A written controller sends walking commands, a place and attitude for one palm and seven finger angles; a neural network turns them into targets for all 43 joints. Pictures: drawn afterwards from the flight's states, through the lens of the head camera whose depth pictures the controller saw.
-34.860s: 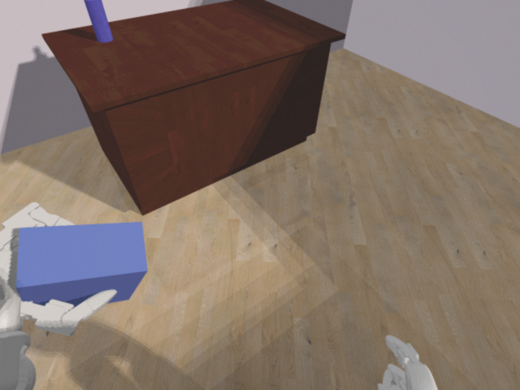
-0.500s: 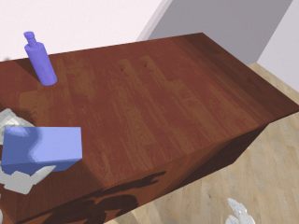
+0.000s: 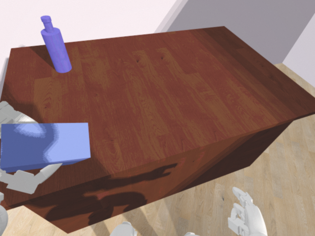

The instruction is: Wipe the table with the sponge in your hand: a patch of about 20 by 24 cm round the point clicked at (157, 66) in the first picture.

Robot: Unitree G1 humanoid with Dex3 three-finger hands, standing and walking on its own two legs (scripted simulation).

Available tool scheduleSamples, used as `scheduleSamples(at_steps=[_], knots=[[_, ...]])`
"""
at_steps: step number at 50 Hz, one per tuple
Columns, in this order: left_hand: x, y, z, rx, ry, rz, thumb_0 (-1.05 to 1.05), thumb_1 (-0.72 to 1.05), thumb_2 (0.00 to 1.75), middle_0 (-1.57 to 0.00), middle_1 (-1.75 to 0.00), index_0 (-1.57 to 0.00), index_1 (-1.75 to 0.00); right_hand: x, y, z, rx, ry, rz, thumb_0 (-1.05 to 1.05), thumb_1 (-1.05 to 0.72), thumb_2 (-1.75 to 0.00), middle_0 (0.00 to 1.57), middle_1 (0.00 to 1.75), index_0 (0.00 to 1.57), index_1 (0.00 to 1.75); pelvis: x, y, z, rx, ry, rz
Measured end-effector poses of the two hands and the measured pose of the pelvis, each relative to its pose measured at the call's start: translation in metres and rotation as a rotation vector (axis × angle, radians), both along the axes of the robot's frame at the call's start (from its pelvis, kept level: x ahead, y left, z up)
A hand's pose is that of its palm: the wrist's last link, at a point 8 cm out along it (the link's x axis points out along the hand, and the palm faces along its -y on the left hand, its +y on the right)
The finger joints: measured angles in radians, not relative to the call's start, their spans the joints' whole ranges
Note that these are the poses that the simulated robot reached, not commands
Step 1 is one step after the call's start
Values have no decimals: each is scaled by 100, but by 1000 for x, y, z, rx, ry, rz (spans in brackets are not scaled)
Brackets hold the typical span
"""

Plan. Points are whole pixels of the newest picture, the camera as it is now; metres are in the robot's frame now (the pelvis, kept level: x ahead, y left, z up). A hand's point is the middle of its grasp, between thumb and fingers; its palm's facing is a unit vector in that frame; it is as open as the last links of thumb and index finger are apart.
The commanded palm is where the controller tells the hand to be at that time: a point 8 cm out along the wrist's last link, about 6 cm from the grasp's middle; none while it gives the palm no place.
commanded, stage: step back with the hand held close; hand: left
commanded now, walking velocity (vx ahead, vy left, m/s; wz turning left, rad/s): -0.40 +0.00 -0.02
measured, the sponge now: (56, 147) +0.23 +0.21 +0.17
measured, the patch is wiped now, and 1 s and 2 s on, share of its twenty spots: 1.00 1.00 1.00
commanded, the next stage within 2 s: stop stepping back and stand still in 0.66 s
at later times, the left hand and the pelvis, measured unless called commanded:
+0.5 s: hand (6, 189) +0.15 +0.24 +0.19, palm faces +0.42 -0.85 -0.32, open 9.6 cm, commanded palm +0.09 +0.28 +0.21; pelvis -0.07 +0.00 -0.02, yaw +1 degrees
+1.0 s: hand out of the picture +0.00 +0.19 +0.19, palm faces +0.37 -0.84 -0.40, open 9.6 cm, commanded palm -0.06 +0.23 +0.21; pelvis -0.22 -0.05 +0.01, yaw +0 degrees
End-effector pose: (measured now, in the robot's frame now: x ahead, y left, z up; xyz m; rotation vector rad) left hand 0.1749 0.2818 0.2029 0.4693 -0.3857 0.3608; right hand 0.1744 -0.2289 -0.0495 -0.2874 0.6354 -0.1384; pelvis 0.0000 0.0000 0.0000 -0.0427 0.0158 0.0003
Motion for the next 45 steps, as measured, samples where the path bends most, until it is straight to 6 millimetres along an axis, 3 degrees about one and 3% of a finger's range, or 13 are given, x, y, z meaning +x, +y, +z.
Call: scheduleSamples(at_steps=[10, 18, 24, 29, 36, 41, 45], knots=[[-15, -8, 3, 50, -28, -33, -1, -47, 108, -78, -138, -79, -138, -36, -12, -16, -5, 53, -46, 1, -90, -90, 21, 30, 21, 30, -19, -1, -9, -4, -8, 2], [-39, -15, 4, 34, -90, -17, -1, -47, 108, -78, -138, -79, -138, -61, -18, -32, 18, 84, -33, 1, -90, -90, 21, 30, 21, 30, -35, -9, -16, 14, -41, 22], [-62, -3, -5, -2, -101, -49, -1, -47, 107, -78, -138, -79, -138, -81, -8, -26, -8, 79, -27, 1, -90, -90, 21, 30, 21, 30, -61, 1, -20, 39, -43, 29], [-81, 3, 2, -29, -91, 1, -1, -47, 107, -78, -138, -79, -138, -107, 3, -12, 47, 29, -24, 1, -90, -90, 21, 30, 21, 30, -88, -3, -7, 25, -58, -10], [-118, -30, 20, -62, -115, -46, -1, -47, 107, -78, -138, -79, -138, -153, -4, -7, 101, 16, -16, 1, -90, -90, 21, 30, 21, 30, -128, -19, 4, -11, -36, -20], [-153, -58, 17, 8, -52, -80, -1, -47, 107, -78, -138, -79, -138, -188, -28, -25, 128, 18, -31, 1, -90, -90, 21, 30, 21, 30, -166, -37, -2, -54, -65, 0], [-189, -64, 12, 1, 29, -79, -1, -47, 107, -78, -138, -79, -138, -226, -50, -21, 115, 82, -85, 1, -90, -90, 21, 30, 21, 30, -187, -44, 7, 16, -57, -19]])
